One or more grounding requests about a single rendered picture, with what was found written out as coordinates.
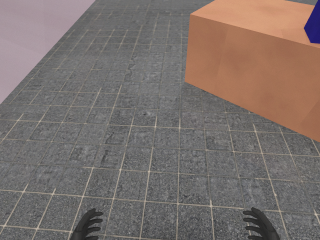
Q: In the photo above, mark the left robot hand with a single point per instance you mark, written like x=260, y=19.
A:
x=82, y=230

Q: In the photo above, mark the right robot hand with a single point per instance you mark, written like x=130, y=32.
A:
x=265, y=229

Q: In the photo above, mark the carton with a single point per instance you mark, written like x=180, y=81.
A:
x=312, y=26

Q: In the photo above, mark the pedestal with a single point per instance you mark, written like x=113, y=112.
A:
x=257, y=55

